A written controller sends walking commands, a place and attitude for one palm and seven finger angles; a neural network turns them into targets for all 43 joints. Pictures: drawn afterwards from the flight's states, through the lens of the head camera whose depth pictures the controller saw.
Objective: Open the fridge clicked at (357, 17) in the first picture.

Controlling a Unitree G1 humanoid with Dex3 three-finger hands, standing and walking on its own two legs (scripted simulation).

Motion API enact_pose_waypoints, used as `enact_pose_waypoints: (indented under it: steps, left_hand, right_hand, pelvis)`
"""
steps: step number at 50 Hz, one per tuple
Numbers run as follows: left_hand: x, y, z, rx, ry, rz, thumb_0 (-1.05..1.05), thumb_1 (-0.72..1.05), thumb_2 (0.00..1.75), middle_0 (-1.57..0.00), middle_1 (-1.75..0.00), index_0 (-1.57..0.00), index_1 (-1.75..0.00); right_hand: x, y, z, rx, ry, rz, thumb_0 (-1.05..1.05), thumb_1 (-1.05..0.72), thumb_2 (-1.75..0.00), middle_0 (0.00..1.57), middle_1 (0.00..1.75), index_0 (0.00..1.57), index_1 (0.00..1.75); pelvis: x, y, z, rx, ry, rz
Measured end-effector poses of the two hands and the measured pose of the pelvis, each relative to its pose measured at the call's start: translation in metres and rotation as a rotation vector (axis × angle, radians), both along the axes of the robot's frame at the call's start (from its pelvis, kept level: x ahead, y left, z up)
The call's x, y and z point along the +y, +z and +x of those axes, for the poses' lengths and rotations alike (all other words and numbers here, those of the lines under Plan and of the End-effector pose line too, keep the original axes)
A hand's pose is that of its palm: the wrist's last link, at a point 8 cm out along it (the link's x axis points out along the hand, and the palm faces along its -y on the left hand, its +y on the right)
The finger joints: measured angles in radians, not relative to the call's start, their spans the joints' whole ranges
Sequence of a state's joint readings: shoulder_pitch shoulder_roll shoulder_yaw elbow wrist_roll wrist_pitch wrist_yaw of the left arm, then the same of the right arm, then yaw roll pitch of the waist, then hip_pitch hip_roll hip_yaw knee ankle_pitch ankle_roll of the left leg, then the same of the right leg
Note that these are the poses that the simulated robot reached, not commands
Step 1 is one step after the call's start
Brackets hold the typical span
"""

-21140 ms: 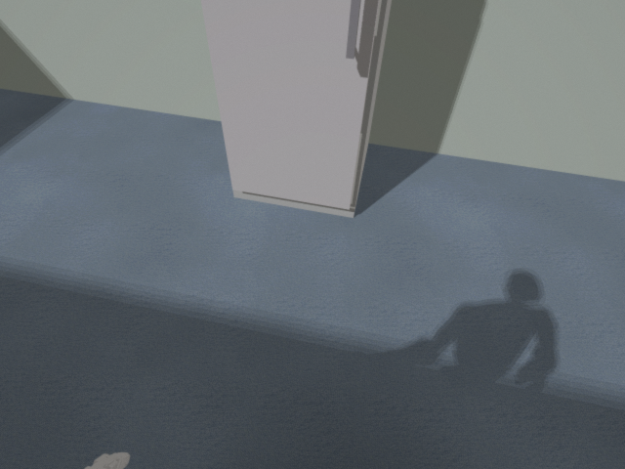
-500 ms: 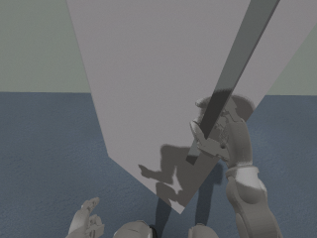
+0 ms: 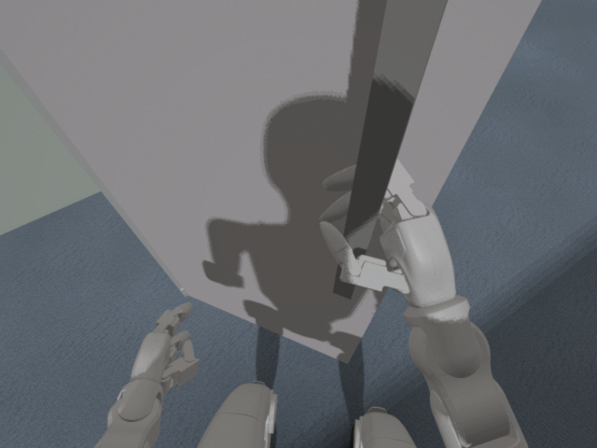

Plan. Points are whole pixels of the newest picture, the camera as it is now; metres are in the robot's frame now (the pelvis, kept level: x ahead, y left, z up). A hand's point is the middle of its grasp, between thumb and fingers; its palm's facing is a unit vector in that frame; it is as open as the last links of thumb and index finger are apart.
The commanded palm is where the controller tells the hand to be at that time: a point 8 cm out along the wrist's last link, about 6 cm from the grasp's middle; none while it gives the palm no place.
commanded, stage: walk backward, drawing the door open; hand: right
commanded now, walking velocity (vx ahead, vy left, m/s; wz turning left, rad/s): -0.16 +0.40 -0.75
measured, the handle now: (385, 141) +0.33 -0.03 +0.26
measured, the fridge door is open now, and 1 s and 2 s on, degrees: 55 72 70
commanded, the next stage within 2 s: stop walking and hold the door back in 0.68 s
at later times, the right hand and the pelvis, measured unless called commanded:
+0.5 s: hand (295, 309) +0.22 +0.03 +0.16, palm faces +0.24 +0.95 -0.19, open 7.0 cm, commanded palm +0.18 -0.01 +0.17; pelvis -0.03 +0.22 +0.02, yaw -27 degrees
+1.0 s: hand (218, 355) +0.18 +0.09 +0.17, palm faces +0.68 +0.73 -0.10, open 6.0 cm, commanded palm +0.15 +0.04 +0.15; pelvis +0.00 +0.39 +0.01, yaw -41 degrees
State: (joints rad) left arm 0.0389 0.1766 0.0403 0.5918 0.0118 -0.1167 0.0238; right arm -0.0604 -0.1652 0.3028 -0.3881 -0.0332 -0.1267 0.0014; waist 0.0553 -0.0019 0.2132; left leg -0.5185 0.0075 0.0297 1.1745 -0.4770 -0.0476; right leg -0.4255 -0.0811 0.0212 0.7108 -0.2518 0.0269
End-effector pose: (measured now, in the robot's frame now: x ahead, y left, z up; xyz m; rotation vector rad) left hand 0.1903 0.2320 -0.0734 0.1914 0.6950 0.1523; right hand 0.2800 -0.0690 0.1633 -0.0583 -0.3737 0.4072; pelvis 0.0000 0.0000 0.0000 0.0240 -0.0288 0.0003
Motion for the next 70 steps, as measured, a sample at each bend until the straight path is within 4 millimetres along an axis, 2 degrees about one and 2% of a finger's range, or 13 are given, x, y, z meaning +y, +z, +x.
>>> enact_pose_waypoints:
  steps: [4,8,15,20,23,29,33,36,45,52,58,64,70]
  left_hand:
    - [0.013,0.001,0.003,0.054,-0.137,-0.041,0.01,0.91,0.90,-0.20,-0.30,-0.20,-0.30]
    - [0.031,-0.013,0.016,0.071,-0.239,-0.072,0.01,0.91,0.90,-0.21,-0.30,-0.20,-0.30]
    - [0.056,-0.002,0.027,0.077,-0.298,-0.060,0.01,0.91,0.90,-0.20,-0.30,-0.20,-0.30]
    - [0.069,-0.004,0.037,0.023,-0.380,-0.028,0.01,0.91,0.90,-0.20,-0.30,-0.20,-0.30]
    - [0.081,-0.004,0.034,0.063,-0.448,-0.028,0.01,0.91,0.90,-0.20,-0.30,-0.20,-0.30]
    - [0.120,-0.011,0.039,0.138,-0.565,-0.057,0.01,0.91,0.90,-0.21,-0.30,-0.20,-0.30]
    - [0.149,-0.025,0.061,0.128,-0.588,-0.092,0.01,0.90,0.90,-0.21,-0.30,-0.20,-0.30]
    - [0.174,-0.023,0.077,0.108,-0.569,-0.072,0.01,0.91,0.90,-0.21,-0.30,-0.20,-0.30]
    - [0.225,0.005,0.097,0.069,-0.664,0.091,0.01,0.91,0.90,-0.20,-0.30,-0.20,-0.30]
    - [0.228,0.013,0.088,0.067,-0.766,0.075,0.01,0.91,0.90,-0.20,-0.30,-0.20,-0.30]
    - [0.232,-0.007,0.076,0.095,-0.841,0.009,0.01,0.91,0.90,-0.21,-0.30,-0.20,-0.30]
    - [0.274,-0.015,0.060,0.162,-0.780,0.059,0.01,0.91,0.90,-0.21,-0.30,-0.20,-0.30]
    - [0.327,-0.022,0.037,0.184,-0.673,0.145,0.01,0.91,0.90,-0.21,-0.30,-0.20,-0.30]
  right_hand:
    - [0.007,0.004,-0.020,0.057,-0.138,-0.041,-0.04,-0.56,-0.77,0.49,1.40,0.28,1.35]
    - [0.017,0.006,-0.040,0.044,-0.313,-0.066,-0.06,-0.54,-0.77,0.48,1.40,0.27,1.35]
    - [0.034,0.009,-0.066,0.118,-0.467,-0.057,-0.03,-0.55,-0.78,0.46,1.40,0.28,1.37]
    - [0.043,0.004,-0.077,0.053,-0.521,-0.023,-0.04,-0.55,-0.79,0.46,1.40,0.27,1.36]
    - [0.049,0.004,-0.083,0.028,-0.589,-0.043,-0.05,-0.55,-0.80,0.46,1.40,0.26,1.36]
    - [0.067,0.008,-0.102,0.094,-0.778,-0.067,-0.05,-0.57,-0.81,0.46,1.40,0.25,1.38]
    - [0.083,0.007,-0.113,0.070,-0.940,-0.084,-0.05,-0.59,-0.82,0.46,1.40,0.23,1.39]
    - [0.096,0.009,-0.123,0.095,-1.025,-0.080,-0.04,-0.62,-0.83,0.46,1.40,0.22,1.39]
    - [0.126,0.006,-0.150,0.067,-1.109,0.025,-0.01,-0.66,-0.83,0.46,1.40,0.27,1.39]
    - [0.130,0.009,-0.152,0.117,-1.168,-0.007,-0.04,-0.64,-0.83,0.46,1.40,0.36,1.40]
    - [0.128,0.012,-0.149,0.185,-1.245,-0.041,-0.07,-0.61,-0.81,0.46,1.40,0.41,1.40]
    - [0.124,0.014,-0.143,0.259,-1.258,-0.023,-0.10,-0.62,-0.78,0.46,1.40,0.44,1.40]
    - [0.114,0.013,-0.132,0.249,-1.215,-0.005,-0.08,-0.63,-0.78,0.46,1.40,0.45,1.40]
  pelvis:
    - [0.044,0.014,-0.010,0.014,-0.099,0.041]
    - [0.092,0.004,-0.011,0.038,-0.199,-0.016]
    - [0.136,0.021,-0.014,0.040,-0.320,-0.068]
    - [0.165,0.006,-0.020,0.070,-0.387,-0.035]
    - [0.196,0.011,-0.026,0.038,-0.432,-0.046]
    - [0.254,0.020,-0.017,0.013,-0.507,0.009]
    - [0.297,0.003,0.002,0.015,-0.533,-0.011]
    - [0.319,0.006,0.003,0.012,-0.556,-0.035]
    - [0.366,0.011,0.009,0.036,-0.686,-0.025]
    - [0.400,0.019,-0.001,-0.013,-0.743,-0.007]
    - [0.433,0.008,-0.002,0.001,-0.763,-0.024]
    - [0.446,0.017,-0.016,0.010,-0.775,-0.063]
    - [0.440,0.010,-0.032,0.012,-0.772,-0.069]
